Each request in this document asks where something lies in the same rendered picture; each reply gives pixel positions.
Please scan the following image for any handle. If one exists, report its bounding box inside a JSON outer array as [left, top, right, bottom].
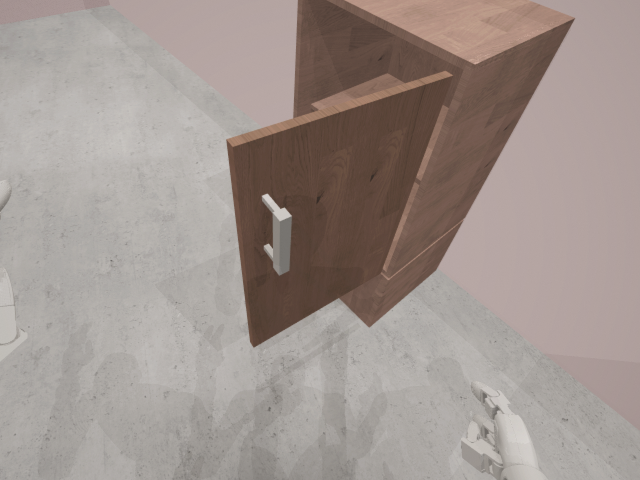
[[262, 194, 292, 276]]

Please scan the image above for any robot left hand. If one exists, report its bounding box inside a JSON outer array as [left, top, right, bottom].
[[0, 180, 28, 361]]

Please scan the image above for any cupboard door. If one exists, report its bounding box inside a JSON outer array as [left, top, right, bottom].
[[226, 71, 453, 348]]

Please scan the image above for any robot right hand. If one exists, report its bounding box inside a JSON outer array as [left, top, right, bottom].
[[461, 381, 539, 480]]

